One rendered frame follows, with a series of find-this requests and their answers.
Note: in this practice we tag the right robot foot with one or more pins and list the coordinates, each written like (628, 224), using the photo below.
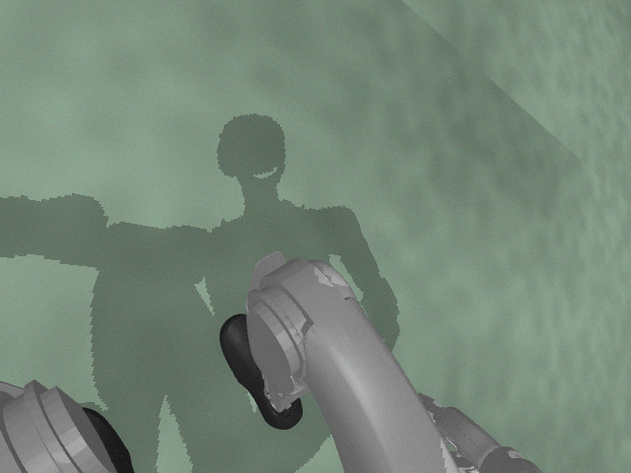
(236, 349)

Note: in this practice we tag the right robot hand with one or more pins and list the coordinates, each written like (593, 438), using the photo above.
(470, 440)

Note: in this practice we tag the right robot arm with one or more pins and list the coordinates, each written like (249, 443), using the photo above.
(507, 460)

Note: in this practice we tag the left robot foot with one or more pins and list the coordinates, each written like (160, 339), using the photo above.
(118, 453)

